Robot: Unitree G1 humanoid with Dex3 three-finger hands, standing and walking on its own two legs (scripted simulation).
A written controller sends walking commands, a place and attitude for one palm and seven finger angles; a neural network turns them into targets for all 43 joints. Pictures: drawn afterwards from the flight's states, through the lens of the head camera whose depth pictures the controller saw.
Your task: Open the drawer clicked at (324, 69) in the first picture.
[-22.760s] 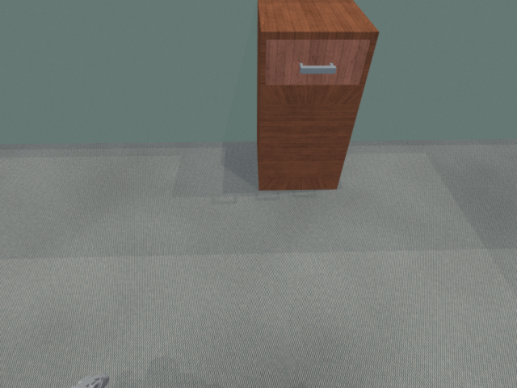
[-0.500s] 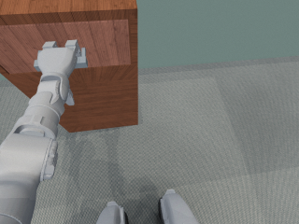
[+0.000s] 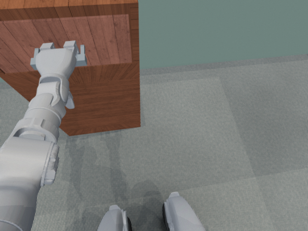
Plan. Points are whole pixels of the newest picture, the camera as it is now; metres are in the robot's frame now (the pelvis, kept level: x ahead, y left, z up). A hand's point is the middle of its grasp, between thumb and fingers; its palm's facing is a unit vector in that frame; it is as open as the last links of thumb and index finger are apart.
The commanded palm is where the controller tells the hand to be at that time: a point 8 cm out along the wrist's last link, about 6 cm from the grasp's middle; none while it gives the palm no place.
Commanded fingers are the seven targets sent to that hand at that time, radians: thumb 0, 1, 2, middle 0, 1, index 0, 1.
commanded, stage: lower the fingers behind the handle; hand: left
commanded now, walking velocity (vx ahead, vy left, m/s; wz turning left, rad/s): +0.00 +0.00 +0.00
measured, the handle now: (60, 56) +0.59 +0.18 +0.02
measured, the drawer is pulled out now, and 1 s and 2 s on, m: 0.00 0.00 0.06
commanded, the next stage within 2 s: close the thumb around the handle in 0.20 s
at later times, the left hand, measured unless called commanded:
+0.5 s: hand (67, 74) +0.54 +0.17 +0.00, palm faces -0.09 -0.03 -1.00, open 12.7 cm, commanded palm +0.53 +0.17 +0.05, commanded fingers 0.00 0.12 0.56 -0.34 -1.27 -0.34 -1.27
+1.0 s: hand (65, 75) +0.54 +0.18 +0.00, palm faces -0.08 -0.02 -1.00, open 5.5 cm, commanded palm +0.53 +0.17 +0.05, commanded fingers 0.00 0.90 0.90 -0.40 -1.35 -0.40 -1.35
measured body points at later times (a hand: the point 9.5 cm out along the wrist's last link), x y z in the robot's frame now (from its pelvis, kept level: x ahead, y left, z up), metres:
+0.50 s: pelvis +0.01 +0.00 +0.00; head +0.16 +0.00 +0.43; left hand +0.54 +0.17 +0.05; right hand -0.02 -0.27 -0.12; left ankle -0.01 +0.11 -0.66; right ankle +0.03 -0.13 -0.66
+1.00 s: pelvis +0.01 +0.00 +0.01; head +0.17 +0.00 +0.43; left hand +0.54 +0.18 +0.05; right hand -0.01 -0.27 -0.12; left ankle -0.01 +0.11 -0.66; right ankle +0.03 -0.13 -0.66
